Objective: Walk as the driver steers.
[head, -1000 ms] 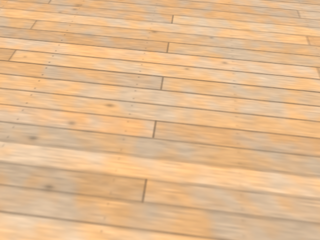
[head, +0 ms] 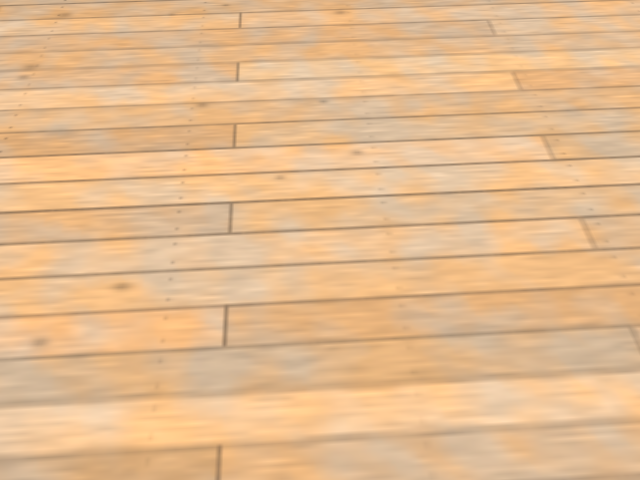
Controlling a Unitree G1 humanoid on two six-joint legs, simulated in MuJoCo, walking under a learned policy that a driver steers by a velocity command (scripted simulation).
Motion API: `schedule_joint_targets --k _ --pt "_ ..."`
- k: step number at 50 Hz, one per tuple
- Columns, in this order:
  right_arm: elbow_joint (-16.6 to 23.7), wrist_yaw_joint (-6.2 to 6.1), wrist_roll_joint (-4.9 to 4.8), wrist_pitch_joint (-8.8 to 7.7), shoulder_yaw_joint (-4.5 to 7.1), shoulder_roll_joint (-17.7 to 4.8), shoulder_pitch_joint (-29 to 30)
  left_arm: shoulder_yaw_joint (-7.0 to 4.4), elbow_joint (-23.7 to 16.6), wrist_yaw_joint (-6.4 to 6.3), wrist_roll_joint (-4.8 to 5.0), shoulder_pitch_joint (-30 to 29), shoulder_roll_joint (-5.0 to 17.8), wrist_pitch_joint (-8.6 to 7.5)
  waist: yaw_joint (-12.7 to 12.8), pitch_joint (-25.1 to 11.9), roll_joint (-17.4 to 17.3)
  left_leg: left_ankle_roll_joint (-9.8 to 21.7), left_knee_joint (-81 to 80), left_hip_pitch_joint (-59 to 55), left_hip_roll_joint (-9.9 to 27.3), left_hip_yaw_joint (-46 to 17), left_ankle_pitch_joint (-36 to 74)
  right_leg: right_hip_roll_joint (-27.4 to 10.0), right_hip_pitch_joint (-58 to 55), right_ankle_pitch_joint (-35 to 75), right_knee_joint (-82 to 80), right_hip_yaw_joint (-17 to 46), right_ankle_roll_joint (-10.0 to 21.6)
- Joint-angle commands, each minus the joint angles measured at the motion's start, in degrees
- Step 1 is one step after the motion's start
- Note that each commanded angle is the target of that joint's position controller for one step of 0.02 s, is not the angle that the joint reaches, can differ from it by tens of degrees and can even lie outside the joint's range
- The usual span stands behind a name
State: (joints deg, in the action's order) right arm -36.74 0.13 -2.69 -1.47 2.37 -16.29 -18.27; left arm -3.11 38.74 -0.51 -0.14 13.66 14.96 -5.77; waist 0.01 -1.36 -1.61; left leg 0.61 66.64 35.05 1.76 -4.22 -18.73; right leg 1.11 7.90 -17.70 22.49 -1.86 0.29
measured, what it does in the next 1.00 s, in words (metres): walks ahead, turning right: left foot, then right foot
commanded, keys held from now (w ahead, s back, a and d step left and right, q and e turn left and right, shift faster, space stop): w+q+shift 0.12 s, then w+shift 0.06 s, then w+e+shift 0.82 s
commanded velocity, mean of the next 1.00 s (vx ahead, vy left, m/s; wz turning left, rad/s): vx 0.97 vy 0.00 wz -0.28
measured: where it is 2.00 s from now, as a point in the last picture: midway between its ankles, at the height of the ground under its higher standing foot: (334, 226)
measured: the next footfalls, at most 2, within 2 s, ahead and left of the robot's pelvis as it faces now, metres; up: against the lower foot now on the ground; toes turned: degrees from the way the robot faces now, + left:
left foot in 0.30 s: +0.38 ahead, +0.22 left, +0.00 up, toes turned +15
right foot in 0.78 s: +0.82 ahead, +0.09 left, +0.00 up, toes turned -9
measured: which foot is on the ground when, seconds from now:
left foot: up 0.00-0.28, down 0.30-0.80, up 0.82-1.00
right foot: down 0.00-0.32, up 0.34-0.76, down 0.78-1.00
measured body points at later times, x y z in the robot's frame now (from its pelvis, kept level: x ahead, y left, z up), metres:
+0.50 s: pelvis +0.36 +0.12 -0.01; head +0.37 +0.13 +0.44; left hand +0.40 +0.41 -0.13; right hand +0.47 -0.13 -0.12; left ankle +0.34 +0.21 -0.74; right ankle +0.36 -0.06 -0.63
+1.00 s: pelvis +0.78 +0.11 -0.01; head +0.80 +0.10 +0.44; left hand +0.85 +0.36 -0.13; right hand +0.98 -0.16 -0.04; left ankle +0.90 +0.32 -0.64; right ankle +0.78 +0.10 -0.74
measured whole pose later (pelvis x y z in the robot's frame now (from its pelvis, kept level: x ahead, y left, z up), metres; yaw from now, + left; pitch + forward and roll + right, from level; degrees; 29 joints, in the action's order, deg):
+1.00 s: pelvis +0.78 +0.11 -0.01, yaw -18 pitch -2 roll +1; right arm -31.6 -0.2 0.5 -7.9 0.3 -13.2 0.0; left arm -2.5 43.3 1.7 1.1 27.4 13.0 -3.9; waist 4.6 4.0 -1.1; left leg -0.2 66.6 34.5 3.4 -11.9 -15.1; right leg 11.7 11.4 -14.0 28.8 4.7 10.5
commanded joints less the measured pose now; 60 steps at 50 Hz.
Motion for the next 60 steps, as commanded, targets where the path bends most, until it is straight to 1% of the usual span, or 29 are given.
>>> schedule_joint_targets --k 1,5,9,11,13,15,16,17,18,19,20,23,25,28,33,35,38,39,40,41,42,43,44,46,48,51,55,58,60 --pt "6.44 1.00 0.30 -0.87 0.46 -2.76 6.26 -1.93 -0.28 -0.19 -0.62 5.09 7.10 -0.50 3.59 6.37 6.44 -0.23 10.45 25.19 6.75 -1.09 5.95 -17.04 -12.40 -1.41 -12.43 12.71 7.02" --pt "8.11 1.50 0.09 -0.48 0.10 -2.39 11.20 -1.33 1.79 -0.08 -1.09 3.40 6.28 -0.87 2.10 11.42 6.39 -1.88 4.71 21.06 6.51 0.62 14.78 -13.58 -4.04 9.54 -15.90 -0.56 6.11" --pt "9.97 3.52 0.35 -1.51 -1.43 0.53 19.84 -1.59 5.09 0.21 -0.20 9.13 8.63 -0.92 4.61 14.55 1.90 2.30 -15.10 11.36 4.39 6.20 19.81 -14.85 -4.43 18.44 -20.20 -6.40 5.79" --pt "11.15 4.20 0.11 -2.22 -1.10 -0.48 22.06 -1.92 6.77 0.43 0.61 11.13 11.94 -0.20 2.86 13.79 3.66 5.24 -22.26 4.44 -0.10 9.84 14.15 -16.80 -8.58 43.64 -17.45 -7.42 7.10" --pt "11.56 3.99 0.18 -1.94 1.10 -5.17 17.37 -2.20 8.51 0.04 0.57 12.14 15.85 0.86 -3.63 7.04 9.71 8.12 -25.19 -5.75 -4.63 11.35 6.10 -19.99 -14.84 75.04 -5.31 -6.61 8.02" --pt "5.34 1.97 0.25 -0.64 4.87 -12.28 -7.29 -1.45 9.39 -0.41 0.85 9.54 16.40 1.27 -18.23 -5.75 10.02 11.30 -31.61 -41.74 -3.05 6.52 11.07 -17.31 -0.17 72.60 22.11 -5.46 6.33" --pt "2.53 0.85 2.32 -0.76 5.30 -17.18 -11.39 1.28 6.81 0.34 0.33 16.22 5.39 0.53 -11.00 -15.97 -5.96 13.48 -30.06 -67.34 13.05 -17.73 -4.46 -7.05 24.10 8.37 48.13 -2.23 3.87" --pt "3.99 0.92 3.48 -1.88 4.59 -14.95 -13.91 1.56 7.02 0.74 2.89 17.45 6.81 -1.70 -11.53 -30.80 -8.27 15.67 -41.65 -68.22 21.65 -40.86 -20.08 -1.67 26.04 -10.25 58.55 12.01 4.69" --pt "2.29 1.49 4.01 -2.95 3.43 -10.54 -11.80 -0.26 4.04 0.38 5.53 6.90 11.31 -2.00 -12.63 -18.87 -3.50 11.63 -47.34 -59.47 18.71 -35.45 -21.32 -3.36 31.91 -6.57 60.86 12.65 4.27" --pt "0.84 1.60 3.44 -3.52 3.17 -9.62 -8.83 0.26 2.09 0.15 5.70 3.93 8.68 -1.99 -9.82 -7.21 -2.77 10.86 -49.56 -48.70 18.17 -27.77 -15.78 -5.37 35.21 -3.20 59.36 10.80 3.58" --pt "0.15 1.51 3.39 -3.96 2.97 -8.49 -4.44 0.46 2.31 -0.11 4.18 3.61 6.94 -1.61 -6.25 -2.00 0.48 9.83 -50.64 -39.66 16.93 -21.58 -10.20 -8.32 33.91 0.52 56.69 10.02 3.16" --pt "-1.24 1.91 3.67 -5.52 1.91 -1.54 2.25 0.00 5.82 0.41 3.76 11.37 4.03 2.67 0.70 1.80 -3.74 7.86 -55.16 -25.86 13.08 -6.02 0.75 -12.90 25.57 7.46 54.78 9.73 2.09" --pt "-2.73 1.89 2.88 -6.07 2.05 -1.32 4.31 -0.11 5.71 0.45 3.47 9.48 2.88 4.55 1.95 6.49 -2.99 5.90 -58.19 -22.25 11.95 2.11 6.79 -13.48 28.66 8.56 53.95 9.08 1.50" --pt "-3.52 1.07 3.95 -6.46 2.12 -1.48 5.04 0.02 3.48 0.46 3.12 3.52 2.87 4.60 1.73 11.43 -2.80 3.74 -60.65 -20.45 7.32 12.53 15.94 -11.46 32.27 18.20 45.63 7.51 1.35" --pt "-4.88 -1.15 3.46 -5.96 2.88 -6.66 1.34 0.54 -0.32 3.49 2.37 -5.75 3.24 2.70 -0.65 13.26 2.40 1.48 -61.09 -31.50 8.65 19.82 33.81 -7.50 33.33 28.05 26.20 -1.50 3.82" --pt "-4.92 -2.11 3.77 -4.78 3.41 -9.88 1.06 -0.24 -1.78 4.68 2.86 -5.99 5.12 2.38 0.82 9.70 0.47 -0.35 -54.81 -37.40 9.23 21.21 59.26 -3.05 27.22 27.03 21.40 -7.32 5.63" --pt "-2.84 -2.34 2.06 -2.50 4.95 -15.48 7.22 -3.77 0.85 3.86 3.73 13.58 12.23 5.19 13.10 -1.55 -7.08 1.03 -29.98 -38.17 12.30 19.82 89.17 1.81 4.56 14.29 25.60 -8.73 9.25" --pt "-1.64 -1.34 1.62 -2.99 4.42 -13.65 11.34 -6.03 4.37 2.87 3.25 27.11 16.65 6.42 19.28 -6.48 -5.16 2.30 -12.28 -29.63 10.60 17.49 81.16 1.35 -12.67 13.83 22.50 -4.07 11.68" --pt "-0.57 -0.16 0.53 -4.59 2.40 -6.18 18.43 -6.40 6.56 1.92 3.26 30.99 15.70 7.19 22.14 0.37 11.53 0.14 20.18 -15.13 -4.00 17.62 24.83 -0.36 -18.17 19.92 11.96 2.30 15.31" --pt "3.13 1.11 1.12 -7.40 -0.62 4.70 4.19 -3.40 3.71 2.93 0.38 19.52 13.22 5.26 2.98 -2.10 27.91 -0.46 35.02 7.07 -10.00 3.40 -15.25 -5.72 -24.13 12.77 10.64 30.26 23.45" --pt "5.49 1.65 0.78 -9.26 -1.10 0.01 4.25 -2.37 -0.44 3.29 -0.68 14.81 8.96 3.40 3.47 -11.57 19.81 2.65 34.99 11.02 -8.72 -6.25 -12.25 -12.97 -25.17 -13.89 -2.89 49.84 27.65" --pt "6.80 1.65 -0.26 -9.81 0.11 -4.74 10.85 -2.55 -0.90 3.78 -0.20 14.65 8.02 1.88 3.39 -3.10 6.85 4.76 27.56 12.13 -6.50 -5.45 -7.99 -13.83 -16.64 -21.21 -11.43 52.49 24.05" --pt "6.80 0.99 0.48 -9.27 0.38 -5.02 11.67 -2.47 -1.30 4.17 0.30 11.30 8.00 0.58 -0.23 -0.17 -4.93 5.28 18.65 9.42 -2.92 -5.72 -3.03 -13.45 -9.08 -23.68 -11.79 50.41 20.86" --pt "5.41 0.19 2.80 -7.45 0.58 -4.77 10.00 -2.69 -3.20 3.30 0.79 4.80 9.66 -0.29 -3.67 4.66 -6.31 1.99 10.51 2.35 -0.23 -6.60 0.90 -8.28 4.92 -13.39 -10.63 42.36 20.04" --pt "5.08 -0.72 3.16 -6.12 1.04 -5.61 10.38 -2.11 -3.21 1.94 1.17 4.16 8.11 -0.15 -3.57 5.68 -4.08 -1.11 2.01 -0.74 1.71 -5.40 2.61 -4.42 9.90 -5.22 -11.32 34.01 19.15" --pt "9.16 -1.30 4.27 -5.67 -0.01 -1.99 21.66 -1.58 -1.45 -0.11 2.15 7.61 6.35 0.66 1.87 8.03 -0.07 -4.74 -16.53 -3.03 0.11 -1.33 13.91 0.41 13.84 6.50 -10.13 25.09 17.02" --pt "11.79 -0.35 2.04 -6.37 0.49 -0.85 27.74 -2.32 0.66 -0.50 2.62 9.58 7.61 2.09 6.36 4.53 5.69 -6.43 -34.57 -13.10 -4.85 0.55 23.52 1.79 13.38 4.71 -6.58 25.35 12.80" --pt "12.05 -0.06 1.52 -7.39 2.59 -4.68 27.51 -3.18 2.31 -1.32 3.00 10.49 7.55 3.44 5.91 3.92 8.33 -5.13 -42.89 -13.32 -6.34 -1.33 22.59 1.65 2.48 15.18 3.24 29.32 9.31" --pt "10.12 -0.32 1.83 -8.21 4.31 -7.40 18.43 -3.67 0.70 -1.76 2.75 6.56 8.05 4.23 -0.28 -2.98 8.89 -2.34 -46.40 -23.71 -5.76 -0.18 27.08 3.29 -0.99 29.85 17.76 28.11 4.84"
Keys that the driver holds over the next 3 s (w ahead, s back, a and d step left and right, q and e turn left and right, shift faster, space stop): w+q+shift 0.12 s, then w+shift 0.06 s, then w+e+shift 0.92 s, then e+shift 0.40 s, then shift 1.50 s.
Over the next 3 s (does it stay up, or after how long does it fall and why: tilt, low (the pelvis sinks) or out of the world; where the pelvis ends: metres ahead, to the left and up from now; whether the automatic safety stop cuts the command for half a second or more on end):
stays up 1.21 0.00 0.00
